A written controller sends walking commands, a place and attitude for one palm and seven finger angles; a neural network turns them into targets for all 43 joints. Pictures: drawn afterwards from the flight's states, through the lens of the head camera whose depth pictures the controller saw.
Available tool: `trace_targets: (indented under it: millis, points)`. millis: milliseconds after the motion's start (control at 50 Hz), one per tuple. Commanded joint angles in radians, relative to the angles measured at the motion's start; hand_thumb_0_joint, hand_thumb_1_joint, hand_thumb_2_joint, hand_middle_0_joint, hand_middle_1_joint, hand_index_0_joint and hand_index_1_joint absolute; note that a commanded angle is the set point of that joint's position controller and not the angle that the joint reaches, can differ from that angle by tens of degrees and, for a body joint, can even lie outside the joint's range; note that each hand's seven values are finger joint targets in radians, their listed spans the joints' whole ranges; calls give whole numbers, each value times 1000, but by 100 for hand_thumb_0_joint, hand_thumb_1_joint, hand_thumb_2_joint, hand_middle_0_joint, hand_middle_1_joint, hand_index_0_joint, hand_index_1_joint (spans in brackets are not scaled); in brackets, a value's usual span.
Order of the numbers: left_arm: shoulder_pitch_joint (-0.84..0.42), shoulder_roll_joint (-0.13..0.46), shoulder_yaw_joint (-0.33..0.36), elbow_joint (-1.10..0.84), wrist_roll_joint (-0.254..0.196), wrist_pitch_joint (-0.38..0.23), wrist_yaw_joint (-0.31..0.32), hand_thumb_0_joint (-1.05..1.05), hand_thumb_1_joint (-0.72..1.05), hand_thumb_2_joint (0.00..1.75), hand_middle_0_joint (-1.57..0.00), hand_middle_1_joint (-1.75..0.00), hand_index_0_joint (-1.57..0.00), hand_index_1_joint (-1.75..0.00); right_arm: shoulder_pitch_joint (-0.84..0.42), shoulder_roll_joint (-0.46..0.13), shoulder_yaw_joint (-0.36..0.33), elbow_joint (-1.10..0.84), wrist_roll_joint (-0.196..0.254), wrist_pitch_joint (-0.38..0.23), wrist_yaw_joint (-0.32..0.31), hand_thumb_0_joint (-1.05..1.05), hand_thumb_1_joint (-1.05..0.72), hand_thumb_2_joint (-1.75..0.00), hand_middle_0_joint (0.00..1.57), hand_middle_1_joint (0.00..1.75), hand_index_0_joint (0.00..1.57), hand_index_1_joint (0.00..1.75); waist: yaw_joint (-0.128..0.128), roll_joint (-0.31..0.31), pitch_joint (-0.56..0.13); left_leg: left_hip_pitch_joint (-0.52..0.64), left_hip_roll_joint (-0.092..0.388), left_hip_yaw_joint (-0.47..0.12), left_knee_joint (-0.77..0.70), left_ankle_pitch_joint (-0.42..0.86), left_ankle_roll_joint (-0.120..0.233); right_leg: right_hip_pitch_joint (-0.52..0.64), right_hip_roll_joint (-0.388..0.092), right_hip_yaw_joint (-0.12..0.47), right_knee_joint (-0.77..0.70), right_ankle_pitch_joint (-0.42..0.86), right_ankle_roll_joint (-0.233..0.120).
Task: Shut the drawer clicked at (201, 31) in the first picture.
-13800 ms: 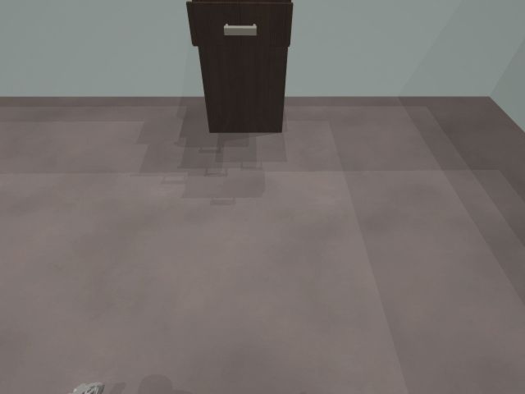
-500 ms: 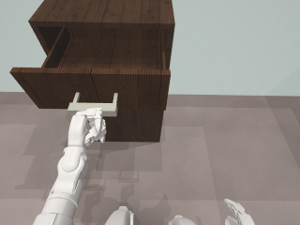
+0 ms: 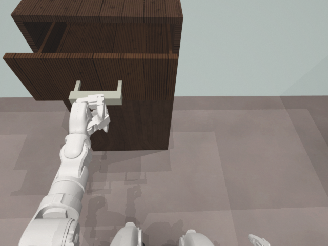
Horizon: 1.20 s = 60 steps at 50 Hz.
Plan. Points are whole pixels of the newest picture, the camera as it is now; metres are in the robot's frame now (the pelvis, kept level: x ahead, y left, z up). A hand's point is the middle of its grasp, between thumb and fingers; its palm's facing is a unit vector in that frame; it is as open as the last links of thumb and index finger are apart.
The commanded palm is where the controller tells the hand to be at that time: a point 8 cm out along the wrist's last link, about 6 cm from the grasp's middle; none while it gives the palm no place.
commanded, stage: push the drawer shut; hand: left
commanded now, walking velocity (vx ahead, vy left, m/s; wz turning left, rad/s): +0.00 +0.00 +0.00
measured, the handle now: (98, 91) +0.50 +0.17 +0.06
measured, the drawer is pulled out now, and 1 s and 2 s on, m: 0.15 0.03 0.00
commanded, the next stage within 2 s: pull the fist back off the drawer in 1.46 s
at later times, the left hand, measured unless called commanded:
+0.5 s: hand (109, 96) +0.48 +0.14 +0.06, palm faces +0.02 -1.00 -0.03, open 3.1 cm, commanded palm +0.47 +0.19 +0.06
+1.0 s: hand (112, 80) +0.54 +0.14 +0.06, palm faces +0.03 -1.00 -0.02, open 3.2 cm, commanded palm +0.53 +0.18 +0.06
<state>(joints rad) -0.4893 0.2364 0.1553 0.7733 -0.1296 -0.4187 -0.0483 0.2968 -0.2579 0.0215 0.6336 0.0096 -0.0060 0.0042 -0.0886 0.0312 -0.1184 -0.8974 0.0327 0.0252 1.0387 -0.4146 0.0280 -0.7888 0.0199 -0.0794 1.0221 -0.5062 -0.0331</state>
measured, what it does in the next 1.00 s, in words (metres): stands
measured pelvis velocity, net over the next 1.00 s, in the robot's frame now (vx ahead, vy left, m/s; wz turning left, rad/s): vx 0.00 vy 0.01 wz -0.03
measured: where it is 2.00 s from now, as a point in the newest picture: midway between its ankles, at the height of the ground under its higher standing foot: outside the picture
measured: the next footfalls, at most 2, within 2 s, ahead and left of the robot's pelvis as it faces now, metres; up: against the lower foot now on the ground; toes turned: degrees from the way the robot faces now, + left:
none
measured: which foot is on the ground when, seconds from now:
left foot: down 0.00-1.00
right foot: down 0.00-1.00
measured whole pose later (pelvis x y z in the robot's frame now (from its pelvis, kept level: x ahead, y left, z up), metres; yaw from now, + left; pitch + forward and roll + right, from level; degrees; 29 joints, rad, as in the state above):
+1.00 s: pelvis +0.00 +0.01 -0.02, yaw -2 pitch +24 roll -4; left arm -0.99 0.44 0.35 1.23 -0.02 -0.43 -0.05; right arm 0.41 -0.26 0.04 0.65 -0.04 0.06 0.04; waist -0.21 0.05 -0.13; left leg -1.10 0.06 0.01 1.13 -0.44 0.04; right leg -0.98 0.04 -0.09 1.08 -0.51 -0.03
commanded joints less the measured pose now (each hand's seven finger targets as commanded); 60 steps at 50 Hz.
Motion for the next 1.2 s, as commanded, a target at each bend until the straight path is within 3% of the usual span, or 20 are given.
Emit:
trace_targets:
  millis: [0,80,120,200,220,240,380,440,480,540,620,760,800,840,920,960,980,1060,1120,1180]
  points:
    - [-489,147,42,-194,-7,-79,1,0,90,90,-140,-160,-140,-160,67,-144,-62,-88,3,-26,-6,0,-90,-90,20,30,20,30,-38,44,-389,367,-17,-71,-113,206,-2,14,15,58,-148,261,12]
    - [-562,168,63,-115,-4,-84,2,0,90,90,-140,-160,-140,-160,89,-150,-64,-73,-2,-22,-4,0,-90,-90,20,30,20,30,-58,-6,-357,320,-17,-71,-102,164,5,-11,20,62,-155,224,17]
    - [-595,210,94,-81,0,-89,-1,0,90,90,-140,-160,-140,-160,98,-152,-61,-70,-4,-18,-4,0,-90,-90,20,30,20,30,-55,3,-362,296,-20,-63,-98,155,6,6,18,71,-155,225,18]
    - [-642,211,99,-50,6,-99,-10,0,90,90,-140,-160,-140,-160,121,-150,-63,-68,-9,-14,-1,0,-90,-90,20,30,20,30,-59,33,-412,330,-19,-67,-86,192,5,-10,22,67,-141,249,16]
    - [-645,216,103,-24,7,-98,-14,0,90,90,-140,-160,-140,-160,125,-151,-62,-64,-8,-12,0,0,-90,-90,20,30,20,30,-61,28,-396,323,-17,-68,-87,187,5,-17,24,66,-144,243,16]
    - [-663,242,124,-20,7,-102,-12,0,90,90,-140,-160,-140,-160,130,-153,-61,-63,-10,-10,0,0,-90,-90,20,30,20,30,-58,19,-405,306,-18,-66,-83,181,7,-5,23,71,-143,241,17]
    - [-788,287,144,102,31,-102,-19,0,90,90,-140,-160,-140,-160,168,-161,-56,-50,-16,0,1,0,-90,-90,20,30,20,30,-97,19,-365,247,-17,-68,-60,142,15,-58,29,74,-137,201,19]
    - [-795,337,184,121,36,-101,-21,0,90,90,-140,-160,-140,-160,184,-167,-56,-53,-21,6,2,0,-90,-90,20,30,20,30,-91,23,-420,236,-18,-65,-49,158,16,-34,29,80,-132,214,20]
    - [-815,371,204,150,43,-95,-26,0,90,90,-140,-160,-140,-160,199,-170,-54,-49,-23,11,1,0,-90,-90,20,30,20,30,-97,32,-419,222,-15,-66,-40,162,17,-42,31,79,-123,218,19]
    - [-848,371,196,144,48,-92,-33,0,90,90,-140,-160,-140,-160,210,-169,-54,-51,-24,18,5,0,-90,-90,20,30,20,30,-97,72,-454,245,-13,-69,-36,194,14,-47,32,76,-115,240,17]
    - [-897,354,185,149,53,-86,-26,0,90,90,-140,-160,-140,-160,229,-174,-57,-45,-30,26,11,0,-90,-90,20,30,20,30,-116,100,-463,297,-5,-83,-34,223,12,-105,39,60,-113,235,16]
    - [-941,374,193,169,78,-85,-6,0,90,90,-140,-160,-140,-160,260,-178,-58,-33,-40,42,18,0,-90,-90,20,30,20,30,-125,103,-489,309,-4,-88,-25,263,12,-109,43,55,-109,260,14]
    - [-977,409,213,180,86,-87,1,0,90,90,-140,-160,-140,-160,272,-186,-58,-26,-43,49,19,0,-90,-90,20,30,20,30,-137,100,-471,310,0,-95,-23,268,11,-132,43,51,-106,258,15]
    - [-974,395,205,193,91,-85,4,0,90,90,-140,-160,-140,-160,275,-182,-58,-25,-45,52,21,0,-90,-90,20,30,20,30,-139,106,-477,310,-1,-93,-21,271,12,-130,43,51,-109,261,14]
    - [-1038,424,211,226,104,-80,9,0,90,90,-140,-160,-140,-160,287,-188,-54,-18,-49,57,20,0,-90,-90,20,30,20,30,-165,102,-461,285,1,-99,-10,249,16,-158,45,52,-108,238,17]
    - [-1053,469,238,229,111,-77,13,0,90,90,-140,-160,-140,-160,297,-192,-52,-20,-51,58,18,0,-90,-90,20,30,20,30,-159,117,-471,272,1,-98,-6,256,15,-146,44,54,-104,243,14]
    - [-1063,444,216,238,114,-75,11,0,90,90,-140,-160,-140,-160,299,-191,-51,-18,-52,59,20,0,-90,-90,20,30,20,30,-170,138,-479,296,1,-101,-2,274,16,-169,46,51,-99,252,13]
    - [-1104,470,229,239,123,-68,11,0,90,90,-140,-160,-140,-160,314,-193,-50,-13,-59,63,23,0,-90,-90,20,30,20,30,-174,155,-511,311,6,-110,10,309,13,-176,48,45,-90,267,12]
    - [-1140,464,216,266,126,-52,8,0,90,90,-140,-160,-140,-160,323,-196,-47,-10,-60,68,24,0,-90,-90,20,30,20,30,-195,152,-501,299,7,-113,21,309,16,-198,50,44,-90,265,14]
    - [-1161,524,252,292,133,-39,8,0,90,90,-140,-160,-140,-160,337,-202,-41,-9,-63,70,22,0,-90,-90,20,30,20,30,-199,148,-501,264,7,-109,30,306,21,-185,52,47,-87,270,14]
